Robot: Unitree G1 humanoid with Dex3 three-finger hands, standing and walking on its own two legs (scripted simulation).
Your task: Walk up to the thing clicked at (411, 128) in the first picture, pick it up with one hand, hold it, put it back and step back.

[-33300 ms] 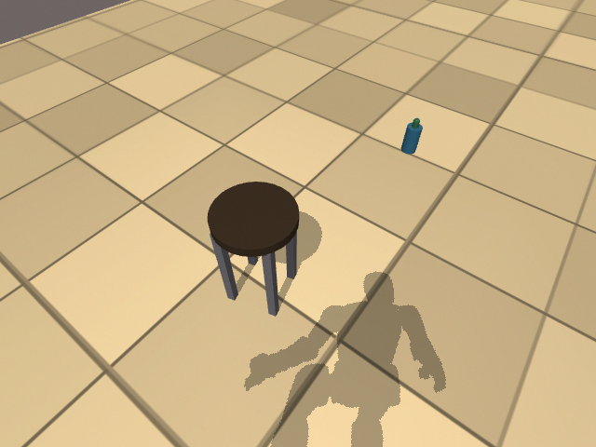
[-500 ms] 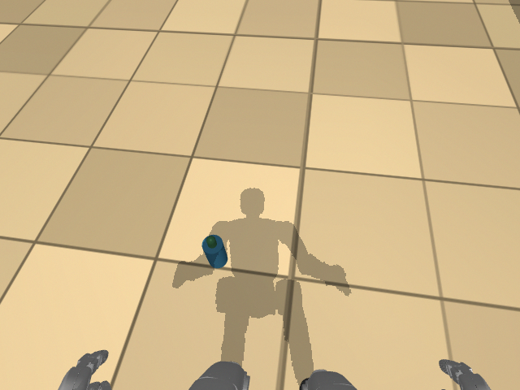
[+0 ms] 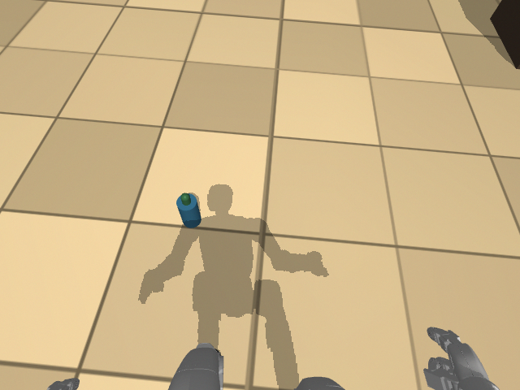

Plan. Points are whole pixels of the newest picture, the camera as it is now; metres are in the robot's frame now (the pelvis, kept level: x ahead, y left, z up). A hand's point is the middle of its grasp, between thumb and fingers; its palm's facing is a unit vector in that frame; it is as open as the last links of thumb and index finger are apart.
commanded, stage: step back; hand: left
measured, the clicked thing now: (188, 208) +0.75 +0.29 -0.65
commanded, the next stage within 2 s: stand in 1.70 s
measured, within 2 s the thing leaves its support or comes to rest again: neither
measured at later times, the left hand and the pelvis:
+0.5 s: hand out of the picture -0.06 +0.24 -0.13, palm faces +0.11 -0.93 -0.36, open 7.4 cm; pelvis -0.16 -0.03 +0.01, yaw +7 degrees
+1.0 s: hand out of the picture -0.22 +0.24 -0.13, palm faces +0.11 -0.91 -0.40, open 7.4 cm; pelvis -0.24 -0.04 +0.01, yaw +5 degrees
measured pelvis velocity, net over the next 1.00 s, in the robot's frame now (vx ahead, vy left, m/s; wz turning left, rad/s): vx -0.24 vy -0.04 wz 0.10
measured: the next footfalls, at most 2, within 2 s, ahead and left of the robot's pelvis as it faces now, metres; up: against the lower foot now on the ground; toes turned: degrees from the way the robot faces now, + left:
left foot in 0.36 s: -0.11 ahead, +0.09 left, +0.00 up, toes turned +5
right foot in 0.68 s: -0.20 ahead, -0.19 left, +0.00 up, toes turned +6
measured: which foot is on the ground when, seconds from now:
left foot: down 0.00-0.04, up 0.06-0.34, down 0.36-0.70, up 0.72-0.92, down 0.94-1.00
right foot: down 0.00-0.38, up 0.40-0.66, down 0.68-0.98, up 1.00-1.00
